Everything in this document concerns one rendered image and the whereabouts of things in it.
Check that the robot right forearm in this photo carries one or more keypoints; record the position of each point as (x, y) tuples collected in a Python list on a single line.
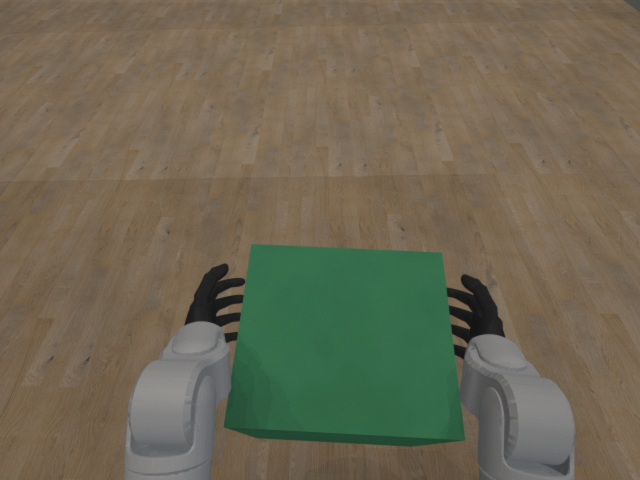
[(526, 424)]

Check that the robot left hand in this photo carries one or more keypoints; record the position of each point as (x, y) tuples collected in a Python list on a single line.
[(205, 305)]

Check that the robot left forearm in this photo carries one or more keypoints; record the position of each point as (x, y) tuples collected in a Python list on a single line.
[(171, 412)]

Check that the carton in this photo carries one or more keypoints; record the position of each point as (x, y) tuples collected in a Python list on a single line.
[(347, 346)]

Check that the robot right hand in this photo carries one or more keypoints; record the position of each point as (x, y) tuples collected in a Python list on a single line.
[(484, 316)]

